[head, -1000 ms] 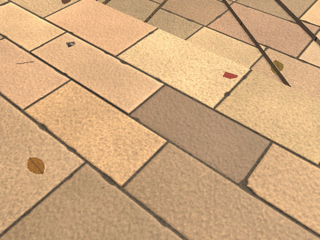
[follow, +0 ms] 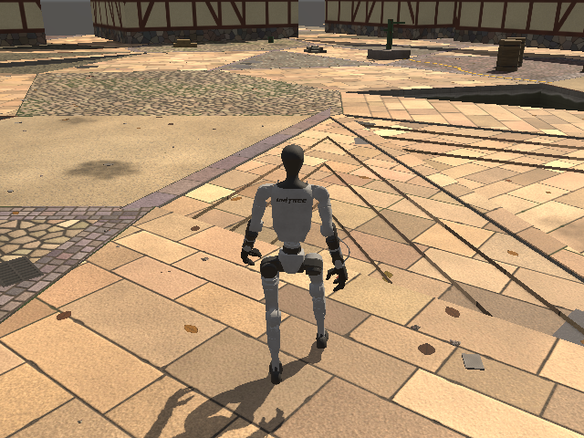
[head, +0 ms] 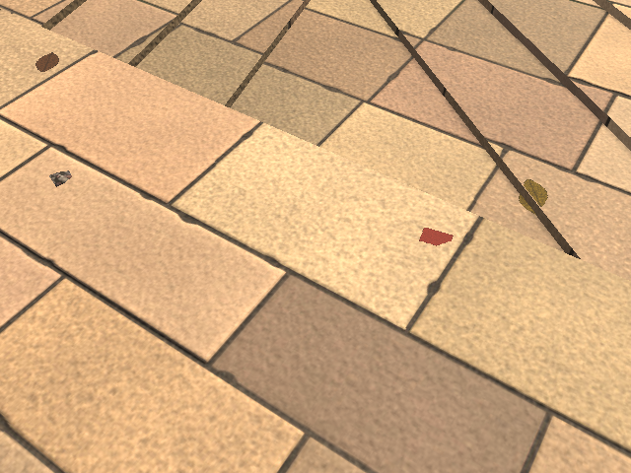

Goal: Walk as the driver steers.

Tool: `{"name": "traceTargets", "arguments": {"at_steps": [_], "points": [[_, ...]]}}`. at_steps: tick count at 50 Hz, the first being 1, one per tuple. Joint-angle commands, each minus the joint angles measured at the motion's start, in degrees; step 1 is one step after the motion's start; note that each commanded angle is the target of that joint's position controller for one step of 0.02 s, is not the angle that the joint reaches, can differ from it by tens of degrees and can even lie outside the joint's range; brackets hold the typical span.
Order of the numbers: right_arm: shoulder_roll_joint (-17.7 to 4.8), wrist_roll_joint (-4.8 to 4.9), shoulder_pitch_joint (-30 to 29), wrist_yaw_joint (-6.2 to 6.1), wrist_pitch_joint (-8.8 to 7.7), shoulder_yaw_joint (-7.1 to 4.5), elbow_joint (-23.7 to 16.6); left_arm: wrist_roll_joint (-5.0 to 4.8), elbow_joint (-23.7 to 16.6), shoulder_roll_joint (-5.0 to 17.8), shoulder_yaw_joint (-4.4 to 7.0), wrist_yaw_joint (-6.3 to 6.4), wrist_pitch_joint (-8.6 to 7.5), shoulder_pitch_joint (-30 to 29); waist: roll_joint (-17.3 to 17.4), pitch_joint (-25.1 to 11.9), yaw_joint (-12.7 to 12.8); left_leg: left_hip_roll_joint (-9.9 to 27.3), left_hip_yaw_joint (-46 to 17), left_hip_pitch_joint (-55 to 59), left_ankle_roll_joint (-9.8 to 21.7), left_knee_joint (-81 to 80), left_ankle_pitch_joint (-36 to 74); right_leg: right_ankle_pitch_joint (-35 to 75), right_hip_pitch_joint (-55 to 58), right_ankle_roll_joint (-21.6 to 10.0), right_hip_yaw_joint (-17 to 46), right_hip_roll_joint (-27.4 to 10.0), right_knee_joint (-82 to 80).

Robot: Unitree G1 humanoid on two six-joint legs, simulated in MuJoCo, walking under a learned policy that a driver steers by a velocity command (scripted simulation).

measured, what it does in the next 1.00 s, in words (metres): walks ahead: right foot, then left foot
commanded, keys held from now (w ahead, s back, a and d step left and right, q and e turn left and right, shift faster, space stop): w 1.00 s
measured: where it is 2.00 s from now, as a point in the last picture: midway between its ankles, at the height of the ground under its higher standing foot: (323, 237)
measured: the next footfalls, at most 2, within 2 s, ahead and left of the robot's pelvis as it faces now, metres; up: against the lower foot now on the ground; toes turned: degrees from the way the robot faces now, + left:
right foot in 0.18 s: +0.29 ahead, -0.15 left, +0.00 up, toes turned -3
left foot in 0.72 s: +0.61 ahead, +0.09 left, +0.00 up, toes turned +3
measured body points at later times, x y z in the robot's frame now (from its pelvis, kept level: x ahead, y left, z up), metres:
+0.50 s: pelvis +0.29 -0.07 +0.00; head +0.30 -0.08 +0.45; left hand +0.29 +0.20 -0.13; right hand +0.44 -0.33 -0.12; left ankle +0.44 +0.12 -0.68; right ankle +0.25 -0.15 -0.75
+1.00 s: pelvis +0.57 +0.01 +0.00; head +0.59 +0.02 +0.45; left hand +0.70 +0.28 -0.12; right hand +0.59 -0.26 -0.13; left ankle +0.57 +0.09 -0.75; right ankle +0.66 -0.17 -0.67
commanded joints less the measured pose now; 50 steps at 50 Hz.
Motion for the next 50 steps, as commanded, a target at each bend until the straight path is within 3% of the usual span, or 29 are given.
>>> {"name": "traceTargets", "arguments": {"at_steps": [1, 5, 7, 8, 9, 10, 11, 12, 13, 14, 16, 18, 22, 25, 31, 34, 35, 36, 37, 38, 39, 40, 41, 42, 43, 45, 48, 50], "points": [[-9.7, 0.69, 0.5, -0.62, -0.44, -1.65, -2.4, -0.39, -4.0, 1.6, -0.33, -0.97, -0.61, -5.9, 4.2, 4.7, 0.0, 15.2, -7.1, -5.5, 8.5, -5.6, 8.8, 4.6, 4.1, 0.3, -2.3, 2.2, -7.3], [-10.4, 0.98, 3.1, -0.83, 0.91, -2.19, -1.0, -0.66, -6.4, 3.3, -0.23, -2.36, -1.10, -9.0, 4.7, 4.8, 0.4, 19.3, -8.4, 4.0, 7.2, -0.5, 12.7, -2.2, 2.8, -2.0, -1.6, 3.2, -12.1], [-11.2, 0.83, 1.3, -0.88, 1.59, -2.49, -1.4, -0.71, -5.6, 5.6, 0.75, -2.58, -1.39, -3.7, 6.3, 1.4, 4.1, 19.1, -7.3, 5.5, 5.7, 6.3, 26.2, -6.0, 11.5, -3.9, -3.6, 5.7, -13.6], [-10.3, 0.57, 0.3, -0.81, 1.98, -2.15, -1.8, -0.63, -3.0, 7.9, 2.11, -2.37, -1.40, 4.8, 5.9, -3.7, 8.4, 16.3, -5.0, 3.6, 4.3, 16.4, 34.3, -5.7, 22.8, -5.5, -5.2, 7.7, -14.5], [-8.3, -0.28, 0.5, -0.78, 2.04, -1.15, -3.1, -0.11, -0.2, 12.0, 3.53, -1.87, -1.32, 16.2, 2.2, -12.4, 12.4, 13.0, -2.4, -6.3, 2.3, 32.7, 26.5, -5.0, 40.6, -8.9, 2.0, 1.1, -12.5], [-0.7, -0.35, 7.7, -0.14, 0.85, 1.07, -3.5, 0.46, 1.6, 17.4, 4.80, -2.01, -0.93, 22.2, -12.7, -20.6, 9.7, 2.2, -0.6, -30.4, -2.0, 55.2, -2.5, -16.5, 62.3, -18.2, 29.4, -12.9, -17.8], [-4.4, 0.58, 5.8, 0.15, -0.68, 0.37, -2.7, 0.47, 1.3, 11.9, 3.11, -2.21, -1.00, 22.1, -10.8, -22.3, 10.7, 2.2, -9.8, -37.2, -1.0, 62.9, -21.2, -20.4, 63.0, -18.0, 40.3, -14.2, -25.0], [-8.9, 2.25, 0.4, 0.41, -1.57, -0.89, -4.4, 0.28, 0.4, 9.2, 2.08, -2.14, -1.17, 16.5, -7.8, -13.5, 9.6, 5.6, -9.9, -41.8, 0.3, 65.6, -17.8, -19.5, 55.8, -14.8, 31.6, -12.5, -25.5], [-9.0, 2.39, -3.1, 0.14, -1.85, -0.91, -5.3, 0.37, -1.0, 7.6, 1.45, -2.10, -1.19, 10.9, -3.5, -8.3, 7.8, 8.9, -8.1, -40.6, 0.5, 63.6, -12.2, -13.6, 46.9, -13.4, 23.6, -10.4, -26.7], [-8.4, 1.51, -4.9, -0.26, -1.60, -1.22, -5.3, 0.73, -1.4, 6.0, 0.96, -2.32, -1.24, 7.6, -0.8, -4.5, 6.3, 10.9, -7.3, -38.3, 0.3, 59.8, -8.3, -8.7, 39.2, -12.6, 17.8, -8.1, -28.6], [-6.0, 0.91, -3.0, -0.51, 0.04, -1.40, -4.8, 1.23, -0.9, 4.1, 0.44, -2.65, -1.58, 6.1, -2.6, -2.7, 3.4, 13.0, -7.4, -32.1, -0.2, 55.0, -4.3, -5.1, 31.9, -11.7, 11.5, -4.9, -32.1], [-4.6, 0.68, -3.0, -0.67, 1.10, -1.36, -4.8, 0.98, 0.3, 5.1, 0.69, -2.37, -1.90, 8.1, -2.1, -1.4, 2.7, 13.3, -6.6, -32.3, -1.1, 51.9, -2.2, -1.3, 29.9, -12.6, 8.2, -4.3, -33.9], [-4.7, -0.09, -11.4, -0.64, 1.23, -1.63, -7.8, 0.82, 2.0, 6.7, 1.04, -0.99, -1.42, 12.0, -1.0, 1.4, 4.2, 13.4, -6.3, -39.1, -2.9, 39.3, 8.3, 0.9, 32.3, -12.6, 5.0, -4.0, -35.9], [-3.7, 0.13, -17.2, -0.08, 0.77, -1.24, -9.5, 0.45, 2.9, 7.3, 1.08, -0.38, -1.08, 14.1, -1.4, 2.7, 5.8, 11.6, -4.7, -37.1, -3.1, 28.7, 15.9, -0.7, 32.5, -11.2, 1.9, -2.5, -36.7], [-4.1, 0.81, -25.5, 1.52, 0.03, -0.71, -12.7, -0.27, 6.0, 7.9, 1.65, 0.13, 0.11, 19.0, -1.3, 5.5, 7.6, 9.9, -4.2, -37.8, -1.4, 19.4, 14.0, 0.2, 41.6, -10.5, 1.2, -6.0, -33.7], [-6.2, 0.92, -22.6, 2.18, -0.51, -1.47, -12.6, -0.42, 6.1, 9.0, 2.24, 0.44, 0.95, 17.5, -2.5, 3.1, 4.9, 7.9, -2.8, -31.5, 0.7, 17.5, 7.8, 11.0, 45.1, -9.1, 1.2, -7.3, -28.2], [-7.6, 0.84, -18.0, 2.10, -0.60, -2.31, -11.4, -0.39, 5.8, 9.3, 2.29, 0.47, 1.27, 16.2, -3.2, 0.1, 2.1, 5.9, -0.9, -24.2, 1.7, 16.9, 6.9, 20.5, 44.6, -8.2, 0.0, -6.1, -22.6], [-10.1, 0.75, -8.4, 1.79, -0.54, -3.78, -8.3, -0.12, 5.5, 8.0, 1.77, 0.43, 1.60, 15.7, -2.3, -5.4, -2.1, 4.5, 0.0, -11.2, 3.4, 16.8, 7.7, 24.9, 41.0, -6.6, -2.3, -2.9, -11.6], [-14.5, 0.03, 2.2, 1.26, -0.42, -5.07, -6.0, 0.86, 4.1, 6.2, 0.77, 0.44, 1.66, 16.7, 4.2, -13.9, -4.9, 14.8, -12.1, 6.6, 7.1, 18.1, 7.5, 9.6, 28.7, -4.4, -4.9, 0.9, 6.7], [-17.6, 0.11, 5.9, 1.57, -0.08, -5.65, -4.5, 0.77, 4.2, -1.9, -1.39, -0.30, 0.38, 23.8, 19.5, -20.3, -0.8, 26.6, -39.8, 24.2, 16.2, 10.7, -5.1, -29.8, 5.8, -0.6, -2.9, 12.1, 26.1], [-12.2, 0.59, 4.4, 1.68, -0.29, -3.97, -5.0, -0.56, 4.4, 3.6, -0.29, -0.45, -1.06, 19.8, 13.8, -18.7, -2.8, 25.4, -43.8, 23.0, 14.1, 5.9, -10.8, -35.0, -0.5, -1.9, 5.4, 10.1, 33.2], [-9.9, 0.61, -0.7, 1.54, -0.61, -3.28, -6.0, -1.98, 2.5, 6.8, 0.59, -0.57, -1.98, 14.5, 11.6, -11.2, -1.9, 24.0, -35.5, 16.2, 11.6, 5.2, -8.2, -30.3, -4.4, -3.0, 4.6, 7.2, 34.2], [-8.5, 0.23, -5.7, 1.53, -0.77, -2.74, -7.3, -1.89, 1.7, 7.1, 0.67, -0.13, -2.25, 11.5, 6.6, -7.1, 0.0, 22.2, -28.8, 7.8, 10.3, 4.0, -1.9, -24.6, -2.3, -3.2, 2.8, 3.9, 31.7], [-7.0, -0.37, -8.6, 1.64, -0.91, -2.34, -7.6, -0.98, 1.5, 6.9, 1.14, 0.24, -2.05, 9.9, 5.0, -4.0, 1.6, 20.5, -24.1, 0.6, 9.9, 2.3, 3.2, -21.0, 0.1, -3.0, 2.3, 2.0, 28.4], [-5.6, -1.00, -9.5, 1.71, -1.12, -1.86, -7.4, -0.65, 1.7, 6.0, 1.36, 0.34, -1.36, 11.0, 6.1, -3.5, 3.5, 18.9, -20.8, -3.7, 9.2, 0.8, 5.8, -18.8, 4.0, -3.0, 2.7, 0.4, 26.2], [-5.6, -0.77, -8.5, 1.59, -1.17, -1.82, -6.5, -0.59, 2.1, 3.6, 1.22, 0.37, -0.07, 12.6, 6.7, -2.4, 4.7, 17.6, -16.9, -7.4, 9.8, -2.1, 7.7, -17.5, 6.3, -2.5, 2.1, -0.4, 22.6], [-8.2, -0.48, -5.6, 0.45, -1.16, -2.36, -5.3, 0.01, 0.2, 3.6, 1.39, 0.58, 0.67, 7.2, 4.9, 0.6, 4.1, 17.8, -14.0, -7.6, 10.6, -4.8, 10.7, -11.3, 1.2, -0.6, 1.4, -1.1, 15.0], [-8.5, -0.38, -3.9, -0.19, -0.77, -2.32, -4.8, 0.26, -1.0, 3.3, 1.38, 0.41, 0.60, 3.5, 4.6, 1.3, 3.2, 17.0, -11.9, -6.0, 9.7, -5.3, 12.2, -5.1, -1.2, 0.1, 1.0, -0.8, 8.7]]}}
